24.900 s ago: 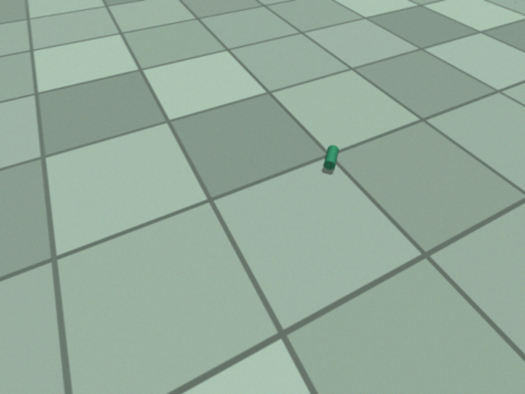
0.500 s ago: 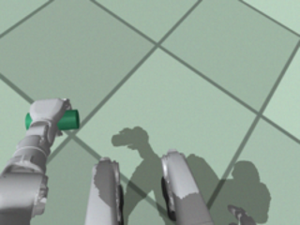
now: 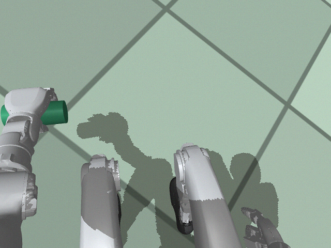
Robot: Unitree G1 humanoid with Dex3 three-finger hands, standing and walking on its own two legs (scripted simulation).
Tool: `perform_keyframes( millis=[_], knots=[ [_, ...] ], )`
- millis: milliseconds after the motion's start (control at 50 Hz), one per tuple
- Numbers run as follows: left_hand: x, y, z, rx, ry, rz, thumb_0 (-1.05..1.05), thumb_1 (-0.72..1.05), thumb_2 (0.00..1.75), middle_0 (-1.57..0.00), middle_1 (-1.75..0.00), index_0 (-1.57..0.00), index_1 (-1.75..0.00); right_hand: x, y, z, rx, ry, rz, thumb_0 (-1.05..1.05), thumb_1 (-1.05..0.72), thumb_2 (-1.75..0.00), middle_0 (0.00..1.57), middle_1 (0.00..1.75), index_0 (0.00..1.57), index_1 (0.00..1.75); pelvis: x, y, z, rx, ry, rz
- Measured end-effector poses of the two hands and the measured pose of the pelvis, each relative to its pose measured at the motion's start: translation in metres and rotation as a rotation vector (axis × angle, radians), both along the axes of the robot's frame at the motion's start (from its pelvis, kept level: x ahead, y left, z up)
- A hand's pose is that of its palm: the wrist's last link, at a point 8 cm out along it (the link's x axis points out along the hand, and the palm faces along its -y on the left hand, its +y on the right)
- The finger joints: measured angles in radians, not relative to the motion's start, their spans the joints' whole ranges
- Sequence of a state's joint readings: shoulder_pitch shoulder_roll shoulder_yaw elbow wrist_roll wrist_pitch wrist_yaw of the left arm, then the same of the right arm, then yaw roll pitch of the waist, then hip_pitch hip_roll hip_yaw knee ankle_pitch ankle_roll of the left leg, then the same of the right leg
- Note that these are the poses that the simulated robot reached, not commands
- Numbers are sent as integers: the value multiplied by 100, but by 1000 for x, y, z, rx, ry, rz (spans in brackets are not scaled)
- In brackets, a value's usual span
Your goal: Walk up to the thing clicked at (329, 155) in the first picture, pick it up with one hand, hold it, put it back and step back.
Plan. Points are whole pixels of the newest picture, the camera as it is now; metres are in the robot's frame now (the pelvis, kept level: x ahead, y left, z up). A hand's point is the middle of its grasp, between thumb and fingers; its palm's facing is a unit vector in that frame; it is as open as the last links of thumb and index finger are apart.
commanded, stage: crouch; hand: left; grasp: from above
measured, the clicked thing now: (37, 114) +0.45 +0.29 -0.18
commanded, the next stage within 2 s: lower in 0.54 s
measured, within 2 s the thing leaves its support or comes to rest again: neither
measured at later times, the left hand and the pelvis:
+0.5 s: hand (45, 117) +0.45 +0.28 -0.22, palm faces -0.46 -0.04 -0.89, open 9.1 cm; pelvis -0.01 +0.00 -0.06, yaw -1 degrees
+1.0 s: hand (52, 121) +0.45 +0.28 -0.27, palm faces -0.48 -0.07 -0.87, open 9.1 cm; pelvis +0.00 +0.00 -0.08, yaw -3 degrees
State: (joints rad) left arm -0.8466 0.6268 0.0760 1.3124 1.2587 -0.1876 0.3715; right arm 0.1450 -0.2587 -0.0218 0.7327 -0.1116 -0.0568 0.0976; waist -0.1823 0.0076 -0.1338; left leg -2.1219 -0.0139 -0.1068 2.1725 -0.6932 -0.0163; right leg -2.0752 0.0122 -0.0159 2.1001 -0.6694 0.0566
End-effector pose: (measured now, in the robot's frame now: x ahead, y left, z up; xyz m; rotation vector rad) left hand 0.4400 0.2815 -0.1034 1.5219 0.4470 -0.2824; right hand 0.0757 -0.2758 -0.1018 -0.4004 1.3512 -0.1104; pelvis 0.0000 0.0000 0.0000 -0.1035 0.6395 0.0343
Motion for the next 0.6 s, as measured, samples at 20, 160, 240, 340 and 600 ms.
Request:
perform_keyframes(
  millis=[20,160,240,340,600],
  knots=[
    [1,1,-3,0,2,0,0,9,50,-73,-58,-75,-56,-2,0,-2,0,5,-2,0,-91,-90,20,30,20,30,0,0,-3,-1,-2,-1],
    [5,3,-22,-7,14,-5,0,9,49,-73,-58,-75,-56,-21,1,-18,3,47,-18,0,-91,-90,20,30,20,30,-3,0,-22,-6,-13,-5],
    [6,3,-33,-10,16,-11,0,9,48,-73,-58,-75,-56,-31,3,-27,4,67,-25,1,-91,-90,20,30,20,30,-5,1,-32,-9,-21,-8],
    [8,3,-45,-12,18,-19,0,9,48,-74,-57,-76,-55,-39,5,-37,6,85,-27,1,-91,-90,20,30,20,30,-6,2,-44,-13,-27,-9],
    [14,5,-66,-13,14,-14,0,9,47,-75,-54,-77,-52,-39,7,-53,11,90,-5,0,-91,-90,20,30,20,30,-6,2,-62,-20,-37,-14]
  ],
)
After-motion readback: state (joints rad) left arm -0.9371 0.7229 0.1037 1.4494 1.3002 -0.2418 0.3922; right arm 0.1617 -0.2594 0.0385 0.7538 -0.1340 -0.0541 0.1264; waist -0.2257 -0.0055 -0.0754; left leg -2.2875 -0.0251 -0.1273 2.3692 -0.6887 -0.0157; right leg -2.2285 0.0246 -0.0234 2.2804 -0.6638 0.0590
